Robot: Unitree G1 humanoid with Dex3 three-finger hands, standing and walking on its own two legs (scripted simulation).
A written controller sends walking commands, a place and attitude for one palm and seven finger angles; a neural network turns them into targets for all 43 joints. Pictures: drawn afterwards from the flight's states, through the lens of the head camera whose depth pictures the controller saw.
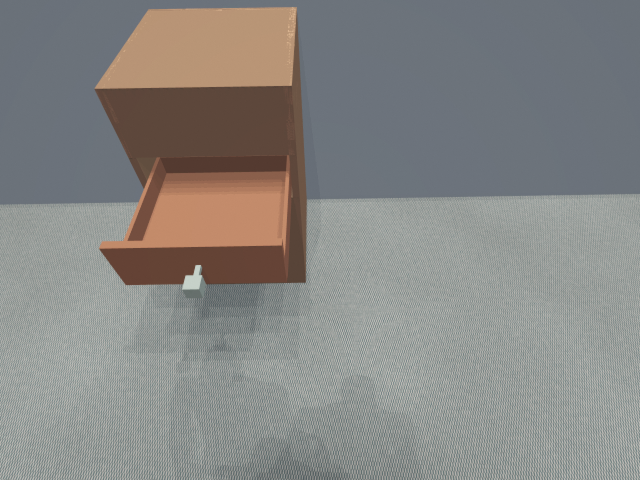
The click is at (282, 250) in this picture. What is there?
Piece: drawer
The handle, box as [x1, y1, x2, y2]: [182, 265, 205, 297]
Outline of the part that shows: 200,265 195,266 194,273 192,275 185,276 182,289 186,297 202,297 205,283 200,274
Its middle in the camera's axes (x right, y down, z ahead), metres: -0.28 +0.09 +0.85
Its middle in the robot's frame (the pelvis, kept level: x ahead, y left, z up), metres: +0.53 +0.31 -0.24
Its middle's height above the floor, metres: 0.54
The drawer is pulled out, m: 0.30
